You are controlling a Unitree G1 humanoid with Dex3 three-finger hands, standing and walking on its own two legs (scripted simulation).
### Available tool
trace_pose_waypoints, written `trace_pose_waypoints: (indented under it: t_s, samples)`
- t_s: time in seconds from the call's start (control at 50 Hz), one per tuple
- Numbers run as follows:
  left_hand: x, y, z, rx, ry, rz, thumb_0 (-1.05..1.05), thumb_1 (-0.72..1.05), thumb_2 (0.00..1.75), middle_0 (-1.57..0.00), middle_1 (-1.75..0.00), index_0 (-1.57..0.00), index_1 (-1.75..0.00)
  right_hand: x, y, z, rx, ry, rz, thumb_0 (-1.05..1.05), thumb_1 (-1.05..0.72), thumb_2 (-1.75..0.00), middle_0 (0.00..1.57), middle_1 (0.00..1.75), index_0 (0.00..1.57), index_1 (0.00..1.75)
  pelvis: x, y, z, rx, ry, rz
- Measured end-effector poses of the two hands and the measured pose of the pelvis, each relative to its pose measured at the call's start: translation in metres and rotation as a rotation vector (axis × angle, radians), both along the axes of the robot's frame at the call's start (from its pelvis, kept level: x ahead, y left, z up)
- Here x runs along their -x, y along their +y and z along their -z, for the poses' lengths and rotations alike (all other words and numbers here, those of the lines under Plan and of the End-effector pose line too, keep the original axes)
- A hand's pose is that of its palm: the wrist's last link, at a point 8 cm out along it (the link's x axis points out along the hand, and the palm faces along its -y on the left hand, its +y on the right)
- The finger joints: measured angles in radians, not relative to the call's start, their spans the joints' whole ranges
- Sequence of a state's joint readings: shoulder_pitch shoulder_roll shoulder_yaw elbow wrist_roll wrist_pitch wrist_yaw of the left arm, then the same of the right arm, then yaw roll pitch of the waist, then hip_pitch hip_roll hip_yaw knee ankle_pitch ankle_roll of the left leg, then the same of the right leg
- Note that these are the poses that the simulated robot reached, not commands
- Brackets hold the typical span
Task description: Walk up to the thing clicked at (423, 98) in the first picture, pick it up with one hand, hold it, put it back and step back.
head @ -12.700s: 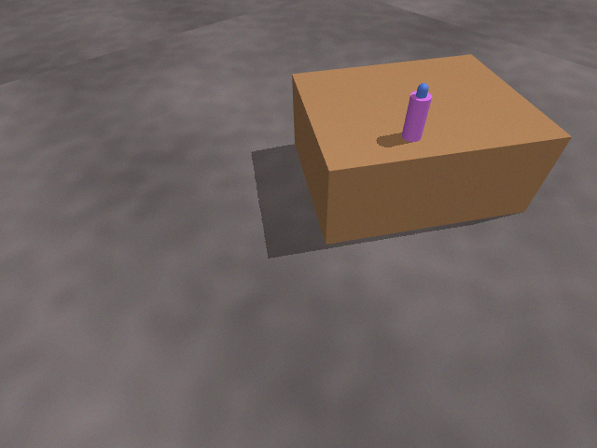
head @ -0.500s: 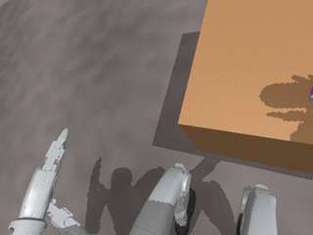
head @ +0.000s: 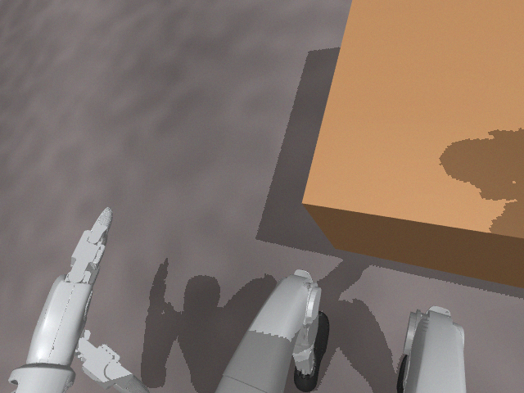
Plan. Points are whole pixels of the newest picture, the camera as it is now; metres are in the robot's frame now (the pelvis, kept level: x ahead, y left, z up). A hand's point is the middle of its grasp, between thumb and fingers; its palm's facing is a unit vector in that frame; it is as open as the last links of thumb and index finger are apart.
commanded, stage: settle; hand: right
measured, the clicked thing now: out of the picture +0.52 -0.26 -0.02
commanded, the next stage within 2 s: lift in 0.88 s
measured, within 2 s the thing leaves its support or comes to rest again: leaves its support in 0.46 s
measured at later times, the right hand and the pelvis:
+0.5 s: hand out of the picture +0.50 -0.25 -0.03, palm faces +0.30 +0.95 -0.05, open 10.6 cm; pelvis +0.02 +0.00 +0.04, yaw +0 degrees
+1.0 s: hand out of the picture +0.52 -0.26 +0.01, palm faces +0.33 +0.94 -0.04, open 10.7 cm; pelvis +0.03 +0.00 +0.06, yaw -1 degrees
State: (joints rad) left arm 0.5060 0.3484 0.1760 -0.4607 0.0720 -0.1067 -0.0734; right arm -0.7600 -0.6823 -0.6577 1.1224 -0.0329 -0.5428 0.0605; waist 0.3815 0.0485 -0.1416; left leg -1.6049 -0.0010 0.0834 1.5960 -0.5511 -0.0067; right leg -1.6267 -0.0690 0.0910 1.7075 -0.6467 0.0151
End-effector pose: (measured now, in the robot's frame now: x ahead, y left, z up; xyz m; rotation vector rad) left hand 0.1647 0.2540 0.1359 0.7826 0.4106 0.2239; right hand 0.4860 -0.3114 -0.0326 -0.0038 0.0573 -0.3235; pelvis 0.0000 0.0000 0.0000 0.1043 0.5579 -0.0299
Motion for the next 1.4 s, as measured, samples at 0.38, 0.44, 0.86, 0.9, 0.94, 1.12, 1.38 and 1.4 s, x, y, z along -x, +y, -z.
trace_pose_waypoints:
  t_s: [0.38,0.44,0.86,0.9,0.94,1.12,1.38,1.4]
  samples:
    - [-0.01,-0.001,0.013,0.108,0.079,-0.063,-0.01,-0.53,0.06,-0.07,-0.05,-0.07,-0.05,0.017,0.016,-0.006,-0.012,0.126,-0.024,0.0,0.53,-1.08,0.68,1.04,0.75,1.06,-0.012,-0.003,-0.031,-0.001,-0.029,-0.002]
    - [-0.014,-0.003,0.014,0.122,0.089,-0.061,-0.01,-0.53,0.06,-0.07,-0.05,-0.07,-0.05,0.021,0.017,-0.008,-0.007,0.134,-0.021,0.0,0.54,-1.09,0.67,1.05,0.74,1.07,-0.015,-0.003,-0.037,0.002,-0.033,-0.003]
    - [-0.032,-0.003,0.002,0.161,0.092,-0.065,-0.01,-0.53,0.06,-0.07,-0.05,-0.07,-0.05,0.013,0.013,-0.046,0.001,0.093,0.005,0.0,0.54,-1.11,0.65,1.08,0.72,1.1,-0.028,-0.003,-0.061,0.004,-0.06,0.009]
    - [-0.031,-0.004,0.0,0.162,0.091,-0.065,-0.01,-0.53,0.06,-0.07,-0.05,-0.07,-0.05,0.01,0.012,-0.048,-0.002,0.092,0.007,0.0,0.54,-1.11,0.65,1.08,0.72,1.11,-0.028,-0.004,-0.063,0.005,-0.063,0.01]
    - [-0.03,-0.004,0.0,0.164,0.094,-0.069,-0.01,-0.53,0.06,-0.07,-0.05,-0.07,-0.05,0.009,0.011,-0.05,-0.005,0.091,0.009,0.0,0.54,-1.11,0.64,1.09,0.71,1.11,-0.028,-0.004,-0.064,0.005,-0.063,0.009]
    - [-0.022,0.004,0.001,0.164,0.114,-0.097,-0.01,-0.52,0.05,-0.07,-0.06,-0.07,-0.05,0.011,0.011,-0.056,0.002,0.087,0.007,0.0,0.53,-1.11,0.64,1.09,0.71,1.12,-0.027,-0.005,-0.066,0.01,-0.066,0.003]
    - [-0.023,-0.001,0.002,0.25,0.116,-0.109,-0.01,-0.51,0.05,-0.07,-0.06,-0.07,-0.04,0.046,0.024,-0.085,0.009,0.093,-0.011,0.0,0.54,-1.11,0.65,1.09,0.72,1.11,-0.03,-0.003,-0.087,0.023,-0.119,0.009]
    - [-0.023,-0.003,0.003,0.261,0.119,-0.107,-0.01,-0.51,0.05,-0.07,-0.06,-0.07,-0.04,0.049,0.025,-0.089,0.012,0.092,-0.01,0.0,0.54,-1.11,0.65,1.08,0.72,1.11,-0.03,-0.003,-0.089,0.025,-0.125,0.009]
